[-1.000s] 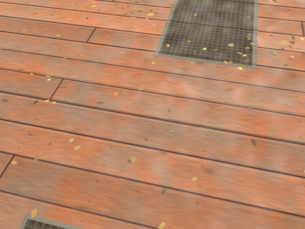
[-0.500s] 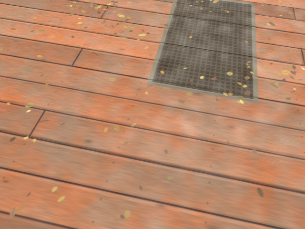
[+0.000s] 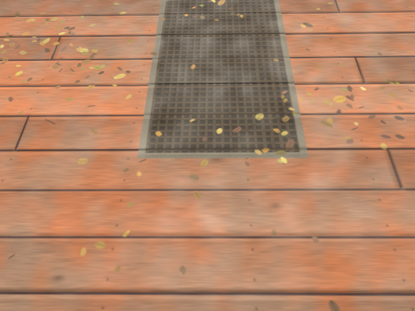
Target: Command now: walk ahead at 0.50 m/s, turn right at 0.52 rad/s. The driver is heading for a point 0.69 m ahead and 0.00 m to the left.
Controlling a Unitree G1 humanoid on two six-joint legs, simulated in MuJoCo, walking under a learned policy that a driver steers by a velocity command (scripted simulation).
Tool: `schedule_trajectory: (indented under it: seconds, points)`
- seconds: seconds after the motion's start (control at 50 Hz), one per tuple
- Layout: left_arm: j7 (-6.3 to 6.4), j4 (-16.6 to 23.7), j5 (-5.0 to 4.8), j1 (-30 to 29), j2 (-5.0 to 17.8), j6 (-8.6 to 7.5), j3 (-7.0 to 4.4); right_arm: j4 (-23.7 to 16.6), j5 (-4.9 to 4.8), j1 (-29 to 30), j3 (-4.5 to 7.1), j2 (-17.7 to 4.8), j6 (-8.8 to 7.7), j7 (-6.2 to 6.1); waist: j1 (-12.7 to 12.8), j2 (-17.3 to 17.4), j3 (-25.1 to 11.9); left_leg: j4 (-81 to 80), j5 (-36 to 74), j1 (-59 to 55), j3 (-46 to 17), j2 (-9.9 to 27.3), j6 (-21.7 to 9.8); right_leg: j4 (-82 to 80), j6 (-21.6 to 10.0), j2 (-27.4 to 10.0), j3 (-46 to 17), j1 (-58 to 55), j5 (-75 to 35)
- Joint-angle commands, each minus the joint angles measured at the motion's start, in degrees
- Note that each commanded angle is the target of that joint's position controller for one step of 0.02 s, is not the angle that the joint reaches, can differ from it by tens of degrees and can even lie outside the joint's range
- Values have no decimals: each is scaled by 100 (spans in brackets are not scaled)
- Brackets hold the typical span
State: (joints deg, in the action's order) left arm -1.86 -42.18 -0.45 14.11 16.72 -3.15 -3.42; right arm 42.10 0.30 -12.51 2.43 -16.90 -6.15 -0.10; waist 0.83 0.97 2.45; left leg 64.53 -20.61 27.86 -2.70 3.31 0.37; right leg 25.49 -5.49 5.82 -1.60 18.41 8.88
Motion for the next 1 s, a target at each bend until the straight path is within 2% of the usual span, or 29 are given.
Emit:
schedule_trajectory:
  seconds: [0.02,0.06,0.12,0.2,0.26,0.28,0.3,0.32,0.34,0.36,0.38,0.4,0.42,0.46,0.5,0.54,0.6,0.68,0.74,0.78,0.8,0.82,0.84,0.86,0.88,0.9,0.92,0.94,1.0]
  points:
    - [99,461,1,-88,771,-88,-207,-433,58,-121,189,-583,13,-34,-183,-381,-516,-520,324,751,-133,252,185,-1251,-1207,-1529,-1846,-789,-1403]
    - [175,419,-26,32,919,-82,-257,-548,78,233,139,-454,57,-50,-101,-370,-347,-1239,952,762,-50,174,330,-1325,-1117,-1370,-1557,-485,-1453]
    - [247,341,-75,250,961,-26,-281,-686,51,894,68,-289,17,-8,163,-478,-260,-2584,2171,324,-14,-84,379,-1228,-800,-1046,-1274,-229,-960]
    - [269,159,-104,664,880,25,-255,-772,-56,1337,88,-401,-76,112,384,-591,-263,-3385,2636,9,-78,-221,282,-948,-670,-1274,-1578,-649,-422]
    - [267,86,-56,730,868,52,-255,-775,-51,1225,162,-573,-135,159,267,-736,-221,-3642,2018,-121,-81,-207,9,-523,-548,-1550,-1932,-1205,-624]
    - [259,89,-48,668,856,71,-253,-716,-43,978,196,-613,-152,149,105,-783,-261,-3809,1862,-450,32,-255,-118,-296,-477,-1518,-1928,-1259,-955]
    - [245,112,-31,640,733,72,-209,-590,-2,495,278,-751,-171,115,-136,-733,-535,-3949,1830,-1197,98,-267,-299,255,-349,-1265,-1781,-1218,-1559]
    - [230,203,31,605,498,58,-106,-504,73,-299,354,-998,-190,79,-508,-390,-1259,-3758,1873,-2496,-549,419,-665,1560,-159,-963,-1450,-732,-1255]
    - [234,258,-74,1361,159,-18,6,-299,116,-1015,517,-1541,-125,84,-409,1124,-2087,-3981,968,-4560,-2814,1576,-1620,3600,311,-112,-706,1190,482]
    - [234,232,-112,1344,406,-71,0,-153,-58,-1254,452,-1185,-83,152,-502,1524,-1994,-4720,-464,-4721,-4232,1923,-1786,4432,387,-129,-827,2241,2409]
    - [222,286,-159,757,824,-82,-113,-187,-115,-955,338,-820,-63,145,-587,812,-1113,-4834,-1007,-4050,-3650,1758,-1530,4777,353,-431,-932,2661,2027]
    - [221,396,-116,294,812,-80,-105,-256,-56,-610,279,-695,-17,134,-510,370,-649,-4905,-624,-3357,-2919,1514,-1355,4690,346,-678,-661,2616,1592]
    - [206,475,-31,39,740,-92,-102,-244,-17,-383,224,-568,11,139,-399,229,-261,-5075,-57,-2743,-2410,1277,-1340,4326,363,-856,-516,2554,1272]
    - [179,442,-5,129,568,-76,-104,-227,34,-194,162,-432,-5,138,-166,473,-177,-5317,791,-2144,-1790,948,-1255,3811,407,-1105,-418,2045,882]
    - [170,429,2,151,387,-53,-63,-148,-21,-249,182,-512,-34,131,-118,519,-225,-5471,1421,-1993,-1382,868,-1340,3452,490,-1150,-270,1946,685]
    - [174,546,36,-195,285,-64,-15,-52,-53,-340,227,-682,-30,98,-179,375,-157,-5600,1927,-2005,-1082,872,-1397,2799,585,-1200,-194,2076,239]
    - [133,644,32,-724,153,-117,45,88,-96,-515,246,-788,30,63,-356,309,-110,-5637,2275,-2034,-576,699,-1255,1683,632,-1128,-64,1854,-712]
    - [38,823,-41,-1407,148,-176,61,345,-151,-971,250,-876,112,47,-611,290,23,-5532,2274,-2251,-411,776,-1165,813,606,-929,73,1532,-1299]
    - [-50,969,-62,-1687,235,-215,35,489,-169,-1126,269,-930,213,22,-583,332,111,-5265,2567,-2801,-513,1029,-1074,460,422,-855,58,1601,-867]
    - [-71,931,-48,-1435,383,-236,-27,528,-169,-1065,301,-1031,277,-11,-351,413,-54,-4849,3444,-3037,-479,1082,-954,274,252,-722,158,1110,-486]
    - [-51,793,-22,-928,524,-239,-110,520,-179,-957,303,-1060,304,-28,-26,409,-366,-4261,4344,-2979,-296,938,-847,86,112,-569,316,321,-520]
    - [1,568,46,-129,804,-236,-238,481,-138,-925,246,-938,319,-47,347,310,-926,-3208,4656,-2586,-70,619,-639,67,-85,-664,238,-957,-927]
    - [70,424,171,858,1259,-215,-331,269,56,-891,106,-611,291,-76,651,-464,-1887,-1360,2856,-1376,174,194,-358,422,-481,-1877,-1049,-2737,-2297]
    - [34,351,182,826,1453,-175,-346,326,7,-1769,-53,-66,198,-28,187,-1929,-2567,353,-1427,533,-19,-729,-19,35,-1433,-3022,-3279,-4183,-2579]
    - [30,403,86,789,916,-134,-223,462,-88,-1477,94,-732,146,-7,440,-1123,-2353,876,-1569,868,-588,-482,1,-131,-1296,-2820,-3124,-3828,-2677]
    - [41,417,61,391,732,-127,-143,329,-181,-978,147,-864,134,7,361,-853,-1555,886,-1233,1099,-424,-269,23,-144,-1125,-2620,-2166,-3125,-3374]
    - [32,411,61,42,613,-127,-98,302,-136,-707,131,-771,156,-19,183,-385,-1177,600,-881,984,-225,-23,89,-251,-986,-2333,-1639,-2440,-3854]
    - [19,409,56,-241,489,-122,-67,275,-66,-565,152,-725,214,-45,23,-285,-870,253,-638,815,-143,111,151,-437,-912,-2142,-1311,-1841,-3924]
    - [11,268,160,-607,371,-187,-27,374,-46,-859,89,-330,435,-92,-387,-561,-840,-623,-104,-299,-79,212,310,-841,-898,-1867,-658,-702,-4224]
